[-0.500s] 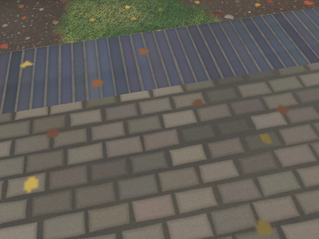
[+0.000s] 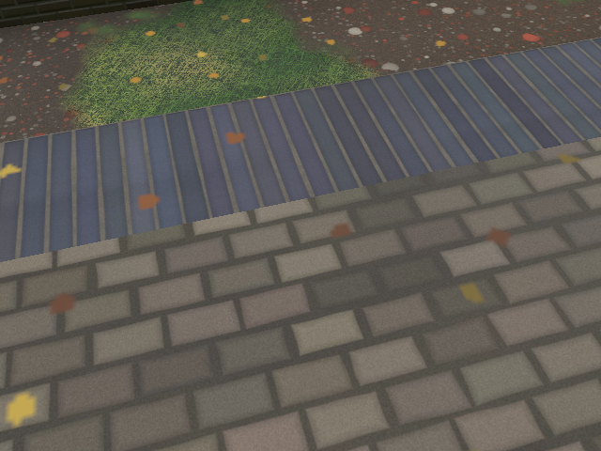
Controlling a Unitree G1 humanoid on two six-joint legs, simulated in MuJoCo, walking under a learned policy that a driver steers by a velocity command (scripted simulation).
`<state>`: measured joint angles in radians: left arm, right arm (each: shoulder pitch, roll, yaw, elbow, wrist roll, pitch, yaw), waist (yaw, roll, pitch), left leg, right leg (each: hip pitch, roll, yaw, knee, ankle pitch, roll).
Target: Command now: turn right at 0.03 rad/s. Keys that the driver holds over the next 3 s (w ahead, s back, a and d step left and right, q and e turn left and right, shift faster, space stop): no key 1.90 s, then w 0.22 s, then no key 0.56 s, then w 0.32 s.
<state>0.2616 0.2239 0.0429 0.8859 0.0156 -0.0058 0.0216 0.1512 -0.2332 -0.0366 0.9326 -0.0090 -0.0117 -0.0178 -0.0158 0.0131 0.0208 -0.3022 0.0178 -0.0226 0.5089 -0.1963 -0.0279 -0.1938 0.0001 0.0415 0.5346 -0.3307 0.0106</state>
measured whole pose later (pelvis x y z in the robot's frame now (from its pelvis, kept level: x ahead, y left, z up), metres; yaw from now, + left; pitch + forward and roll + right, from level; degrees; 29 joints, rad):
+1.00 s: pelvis +0.01 -0.01 +0.00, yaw +1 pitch -1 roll +0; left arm 0.32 0.18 0.01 1.07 0.00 -0.02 0.03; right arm 0.20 -0.20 -0.04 1.13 0.00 0.02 -0.05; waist -0.01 0.01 0.04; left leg -0.27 0.03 -0.05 0.50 -0.21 -0.04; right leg -0.13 0.01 0.01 0.49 -0.33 -0.01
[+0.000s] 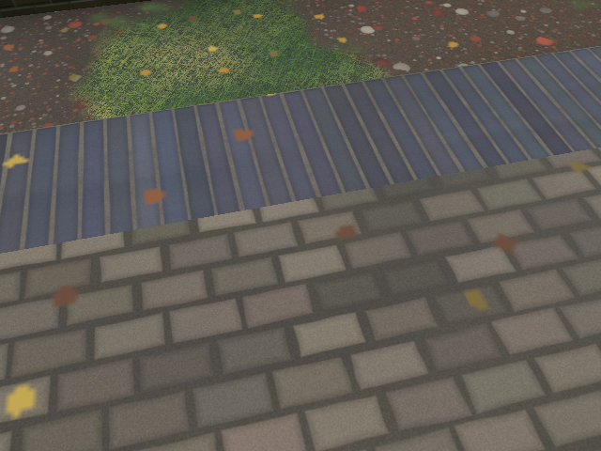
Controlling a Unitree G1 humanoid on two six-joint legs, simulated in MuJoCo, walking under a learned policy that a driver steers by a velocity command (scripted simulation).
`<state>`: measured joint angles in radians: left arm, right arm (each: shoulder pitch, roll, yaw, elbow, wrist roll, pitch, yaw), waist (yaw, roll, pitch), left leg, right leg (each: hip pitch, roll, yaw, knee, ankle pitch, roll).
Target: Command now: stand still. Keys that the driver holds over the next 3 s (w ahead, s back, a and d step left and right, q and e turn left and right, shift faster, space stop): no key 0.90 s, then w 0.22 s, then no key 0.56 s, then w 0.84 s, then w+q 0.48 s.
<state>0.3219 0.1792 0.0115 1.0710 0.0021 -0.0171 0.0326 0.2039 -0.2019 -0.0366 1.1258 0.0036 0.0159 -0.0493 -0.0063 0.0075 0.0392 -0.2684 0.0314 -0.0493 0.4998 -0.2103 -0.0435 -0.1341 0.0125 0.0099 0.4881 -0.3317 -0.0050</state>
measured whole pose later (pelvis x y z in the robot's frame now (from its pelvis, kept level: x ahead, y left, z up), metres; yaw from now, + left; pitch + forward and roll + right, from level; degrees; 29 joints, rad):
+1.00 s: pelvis +0.01 +0.01 +0.00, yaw +0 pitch -1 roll +0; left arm 0.41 0.16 0.01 1.08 -0.01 -0.02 0.04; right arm 0.28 -0.18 -0.02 1.12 0.01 0.01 -0.05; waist 0.00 0.00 0.01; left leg -0.30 0.01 -0.05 0.60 -0.35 -0.01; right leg -0.15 0.00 0.01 0.53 -0.38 -0.01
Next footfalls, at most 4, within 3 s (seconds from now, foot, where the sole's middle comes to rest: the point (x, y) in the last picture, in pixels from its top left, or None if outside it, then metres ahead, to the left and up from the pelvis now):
1.48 right None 0.23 -0.08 -0.77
2.26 right None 0.48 -0.10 -0.77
2.86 left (244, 345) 0.77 0.17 -0.77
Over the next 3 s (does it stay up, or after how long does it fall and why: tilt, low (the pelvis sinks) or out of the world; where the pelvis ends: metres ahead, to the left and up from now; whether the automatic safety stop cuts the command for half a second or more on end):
stays up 0.68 0.08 0.00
